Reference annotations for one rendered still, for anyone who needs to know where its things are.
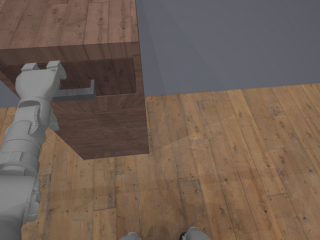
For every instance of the left robot forearm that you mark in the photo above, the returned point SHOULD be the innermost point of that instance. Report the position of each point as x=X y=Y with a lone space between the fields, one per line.
x=22 y=145

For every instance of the left robot hand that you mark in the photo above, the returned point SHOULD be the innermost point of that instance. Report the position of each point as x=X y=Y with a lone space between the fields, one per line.
x=41 y=83

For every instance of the drawer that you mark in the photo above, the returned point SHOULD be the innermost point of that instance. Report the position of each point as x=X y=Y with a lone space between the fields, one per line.
x=114 y=76

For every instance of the right robot thigh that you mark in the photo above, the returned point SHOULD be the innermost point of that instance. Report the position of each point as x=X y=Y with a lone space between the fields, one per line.
x=195 y=235

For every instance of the handle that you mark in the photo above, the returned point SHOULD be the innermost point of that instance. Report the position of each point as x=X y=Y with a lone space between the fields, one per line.
x=76 y=94

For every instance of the cabinet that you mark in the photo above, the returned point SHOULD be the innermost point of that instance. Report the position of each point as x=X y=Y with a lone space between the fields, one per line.
x=40 y=31

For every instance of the robot left upper arm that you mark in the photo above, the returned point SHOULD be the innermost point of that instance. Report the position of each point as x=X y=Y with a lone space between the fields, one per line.
x=19 y=204

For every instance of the left robot shin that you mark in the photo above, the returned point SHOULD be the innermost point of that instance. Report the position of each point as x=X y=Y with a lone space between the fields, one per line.
x=132 y=234

